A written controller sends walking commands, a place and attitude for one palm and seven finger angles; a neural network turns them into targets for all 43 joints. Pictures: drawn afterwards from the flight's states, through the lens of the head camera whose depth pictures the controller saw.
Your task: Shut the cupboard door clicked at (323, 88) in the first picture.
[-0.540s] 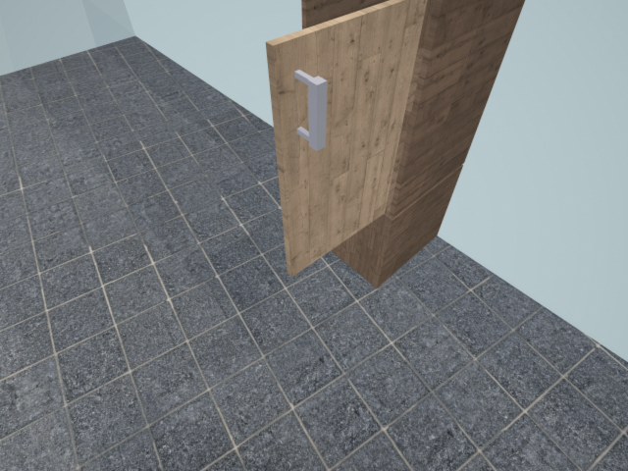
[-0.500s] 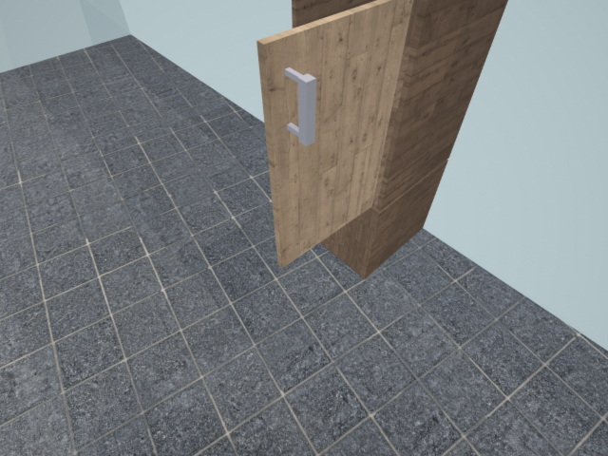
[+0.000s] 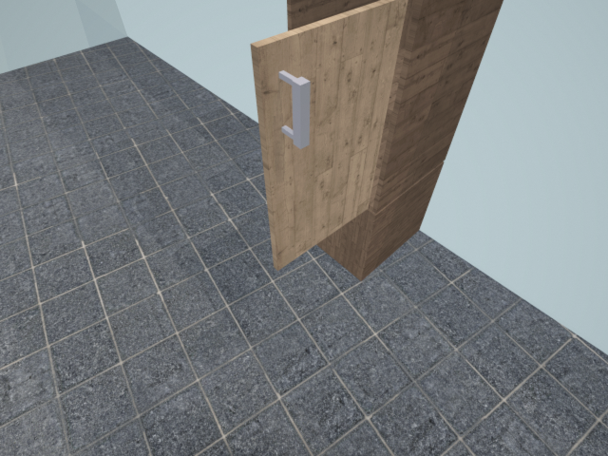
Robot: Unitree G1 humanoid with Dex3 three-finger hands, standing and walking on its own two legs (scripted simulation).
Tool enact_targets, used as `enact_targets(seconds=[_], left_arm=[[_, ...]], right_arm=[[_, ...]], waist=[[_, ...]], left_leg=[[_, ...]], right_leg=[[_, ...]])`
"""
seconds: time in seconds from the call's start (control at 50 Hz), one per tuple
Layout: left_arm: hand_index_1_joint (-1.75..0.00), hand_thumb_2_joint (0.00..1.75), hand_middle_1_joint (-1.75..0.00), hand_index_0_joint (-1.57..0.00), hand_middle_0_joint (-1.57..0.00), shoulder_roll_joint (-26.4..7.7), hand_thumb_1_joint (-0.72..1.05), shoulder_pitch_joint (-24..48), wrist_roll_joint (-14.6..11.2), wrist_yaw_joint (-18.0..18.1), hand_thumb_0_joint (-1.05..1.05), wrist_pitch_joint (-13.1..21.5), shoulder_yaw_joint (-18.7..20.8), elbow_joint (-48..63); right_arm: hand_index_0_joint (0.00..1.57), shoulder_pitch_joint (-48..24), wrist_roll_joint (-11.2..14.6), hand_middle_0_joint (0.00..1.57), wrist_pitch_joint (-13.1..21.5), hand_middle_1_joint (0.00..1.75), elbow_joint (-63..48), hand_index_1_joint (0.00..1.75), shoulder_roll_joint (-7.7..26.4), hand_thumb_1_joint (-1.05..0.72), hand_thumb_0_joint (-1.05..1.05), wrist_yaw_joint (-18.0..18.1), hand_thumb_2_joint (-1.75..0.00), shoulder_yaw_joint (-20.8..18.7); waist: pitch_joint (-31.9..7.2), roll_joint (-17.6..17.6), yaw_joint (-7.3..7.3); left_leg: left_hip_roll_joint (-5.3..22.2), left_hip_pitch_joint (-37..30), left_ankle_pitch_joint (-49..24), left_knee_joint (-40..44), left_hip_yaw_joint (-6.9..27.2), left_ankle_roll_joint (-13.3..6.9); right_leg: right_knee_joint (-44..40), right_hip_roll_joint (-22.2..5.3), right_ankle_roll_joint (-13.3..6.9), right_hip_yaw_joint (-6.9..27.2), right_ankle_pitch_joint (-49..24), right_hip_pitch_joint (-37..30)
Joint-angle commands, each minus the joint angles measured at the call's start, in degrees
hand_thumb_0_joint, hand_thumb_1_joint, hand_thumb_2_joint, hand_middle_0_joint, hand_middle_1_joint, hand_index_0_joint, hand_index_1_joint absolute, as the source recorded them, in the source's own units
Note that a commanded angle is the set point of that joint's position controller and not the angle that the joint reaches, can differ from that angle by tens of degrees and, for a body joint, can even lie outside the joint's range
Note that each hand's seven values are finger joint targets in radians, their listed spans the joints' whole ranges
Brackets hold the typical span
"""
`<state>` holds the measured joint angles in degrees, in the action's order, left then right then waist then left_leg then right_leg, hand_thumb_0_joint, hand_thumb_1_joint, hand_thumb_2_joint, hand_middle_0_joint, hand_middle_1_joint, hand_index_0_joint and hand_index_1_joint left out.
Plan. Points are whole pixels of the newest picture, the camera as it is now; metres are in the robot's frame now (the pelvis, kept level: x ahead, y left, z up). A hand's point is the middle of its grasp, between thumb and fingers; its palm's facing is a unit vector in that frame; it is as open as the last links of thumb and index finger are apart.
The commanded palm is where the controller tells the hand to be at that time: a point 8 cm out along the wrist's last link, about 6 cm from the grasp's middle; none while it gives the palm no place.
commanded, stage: look at it before walking up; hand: left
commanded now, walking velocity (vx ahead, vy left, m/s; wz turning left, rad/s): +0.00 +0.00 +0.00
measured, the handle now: (293, 110) +0.63 +0.06 +0.13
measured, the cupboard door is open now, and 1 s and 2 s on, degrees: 88 88 88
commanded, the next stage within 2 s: walk around to get in front in 0.30 s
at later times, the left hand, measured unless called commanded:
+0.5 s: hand out of the picture +0.03 +0.21 -0.17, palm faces +0.00 -0.96 -0.27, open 7.4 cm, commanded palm none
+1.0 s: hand out of the picture +0.06 +0.17 -0.17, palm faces -0.20 -0.93 -0.31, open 7.4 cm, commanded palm none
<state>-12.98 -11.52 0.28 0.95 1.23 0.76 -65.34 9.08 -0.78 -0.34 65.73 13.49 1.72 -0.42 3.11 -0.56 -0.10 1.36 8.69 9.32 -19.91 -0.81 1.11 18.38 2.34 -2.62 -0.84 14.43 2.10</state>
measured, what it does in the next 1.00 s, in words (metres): lifts its left foot, turning right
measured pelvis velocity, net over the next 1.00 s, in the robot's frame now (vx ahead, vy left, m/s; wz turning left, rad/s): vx -0.03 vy -0.03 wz -0.28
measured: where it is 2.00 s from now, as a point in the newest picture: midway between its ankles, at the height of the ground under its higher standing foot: outside the picture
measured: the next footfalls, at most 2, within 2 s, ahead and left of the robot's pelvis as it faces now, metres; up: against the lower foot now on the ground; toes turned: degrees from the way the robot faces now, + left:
left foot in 1.48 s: +0.11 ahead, +0.09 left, +0.00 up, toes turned -32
right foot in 1.86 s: -0.05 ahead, -0.12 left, +0.00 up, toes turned -52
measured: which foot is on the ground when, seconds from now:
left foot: down 0.00-0.90, up 0.92-1.00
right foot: down 0.00-1.00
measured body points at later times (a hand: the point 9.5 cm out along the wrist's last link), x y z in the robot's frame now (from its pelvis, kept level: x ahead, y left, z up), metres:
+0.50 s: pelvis +0.00 +0.00 +0.00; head +0.02 -0.01 +0.45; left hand +0.03 +0.26 -0.15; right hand +0.04 -0.26 -0.16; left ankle +0.02 +0.13 -0.75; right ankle -0.05 -0.09 -0.75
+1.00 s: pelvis -0.03 -0.03 -0.02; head +0.02 -0.08 +0.42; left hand +0.07 +0.22 -0.15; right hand -0.03 -0.28 -0.19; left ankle -0.01 +0.13 -0.69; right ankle -0.06 -0.09 -0.75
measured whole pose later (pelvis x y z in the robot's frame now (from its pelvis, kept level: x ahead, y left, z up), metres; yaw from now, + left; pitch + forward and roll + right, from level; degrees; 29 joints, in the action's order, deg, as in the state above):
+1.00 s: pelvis -0.03 -0.03 -0.02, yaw -16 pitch +0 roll +2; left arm -11.2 -12.5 1.5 0.3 -1.7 4.6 -55.4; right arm 7.4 -0.8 -4.2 56.3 12.6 1.5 -4.2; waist 7.9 -2.1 1.6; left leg 4.5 25.7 27.2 -59.0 -3.3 2.7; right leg 37.5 2.2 -4.5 0.1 21.1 16.8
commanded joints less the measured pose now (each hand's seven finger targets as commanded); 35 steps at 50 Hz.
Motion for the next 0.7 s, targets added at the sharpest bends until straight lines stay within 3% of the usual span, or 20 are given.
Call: enact_targets(seconds=[0.0, 0.34, 0.38, 0.4, 0.46, 0.54, 0.62, 0.68], left_arm=[[-0.3, 0.9, -0.3, -0.2, -0.2, -9.2, 0.9, -1.1, 0.1, 0.7, 0.0, 0.8, 1.6, 1.7], [-0.3, 0.9, -0.3, -0.2, -0.2, -10.0, 0.9, -0.7, 0.1, 0.7, 0.0, 1.0, 1.8, 1.9], [-0.3, 0.9, -0.3, -0.2, -0.2, -9.8, 0.9, -0.4, 0.0, 0.6, 0.0, 0.8, 1.6, 1.7], [-0.3, 0.9, -0.3, -0.2, -0.2, -10.1, 0.9, -0.5, 0.1, 0.6, 0.0, 0.8, 1.8, 1.9], [-0.3, 0.9, -0.3, -0.2, -0.2, -6.6, 0.9, -2.2, 0.1, 0.9, 0.0, -0.6, 1.6, 2.1], [-0.3, 0.9, -0.3, -0.2, -0.2, -7.9, 0.9, -2.3, 0.4, 0.6, 0.0, -1.8, 3.2, 4.2], [-0.3, 0.9, -0.3, -0.2, -0.2, -7.9, 0.9, -1.4, 0.7, 0.1, 0.0, -2.7, 3.9, 7.1], [-0.3, 0.9, -0.3, -0.2, -0.2, -6.6, 0.9, -1.1, 0.9, -0.4, 0.0, -3.1, 4.2, 9.0]], right_arm=[[0.2, 0.6, -0.2, 0.2, 0.8, 0.3, -2.4, 0.3, 8.3, -0.9, 0.0, 0.3, -0.9, -1.5], [0.2, 0.3, 0.0, 0.2, 0.9, 0.3, -2.6, 0.3, 9.3, -0.9, 0.0, 0.4, -0.9, -1.5], [0.2, 0.3, -0.2, 0.2, 0.9, 0.3, -2.5, 0.3, 9.1, -0.9, 0.0, 0.4, -0.9, -1.5], [0.2, 0.3, -0.2, 0.2, 0.9, 0.3, -2.5, 0.3, 9.1, -0.9, 0.0, 0.4, -0.9, -1.6], [0.2, 3.5, -0.3, 0.2, -0.2, 0.3, -2.3, 0.3, 4.9, -0.9, 0.0, 0.8, -0.9, -1.3], [0.2, 3.2, -0.2, 0.2, -1.0, 0.3, -4.8, 0.3, 6.3, -0.9, 0.0, 1.2, -0.9, -2.7], [0.2, 2.6, -0.4, 0.2, -1.4, 0.3, -7.6, 0.3, 6.9, -0.9, 0.0, 1.3, -0.9, -3.8], [0.2, 2.8, -0.6, 0.2, -1.3, 0.3, -9.2, 0.3, 8.1, -0.9, 0.0, 1.4, -0.9, -4.6]], waist=[[-0.9, -0.2, -0.14], [-1.8, 1.3, 0.06], [-1.2, 0.0, -0.06], [-1.2, 0.3, -0.11], [-1.5, 0.9, -0.46], [-1.9, 1.9, -0.21], [-0.1, -0.2, -0.45], [-0.6, -5.4, -0.38]], left_leg=[[5.1, -3.6, -8.7, 1.7, 4.2, -2.1], [5.4, -4.6, -9.6, 1.8, 4.2, -2.3], [5.3, -4.2, -9.5, 1.9, 4.3, -2.1], [5.6, -4.7, -9.8, 1.6, 3.8, -2.1], [6.1, -4.4, -9.2, -1.7, 1.4, -1.3], [6.6, -2.6, -5.4, -5.4, -0.8, -1.0], [8.1, -1.3, -1.5, -6.3, -0.5, -1.7], [12.8, -2.0, 2.3, -2.8, 3.3, -4.3]], right_leg=[[-3.9, -8.9, 0.0, 5.5, -14.2, 4.6], [-4.2, -8.8, 0.0, 5.3, -15.1, 4.2], [-4.1, -8.9, 0.0, 5.6, -14.9, 4.3], [-3.9, -8.8, -0.1, 6.0, -16.1, 4.8], [-1.0, -8.8, 0.2, 7.0, -20.0, 6.3], [2.9, -8.5, -0.6, 9.8, -21.0, 8.8], [6.7, -6.7, -0.8, 11.4, -16.9, 14.2], [13.6, -3.2, 0.2, 8.9, -9.6, 18.7]])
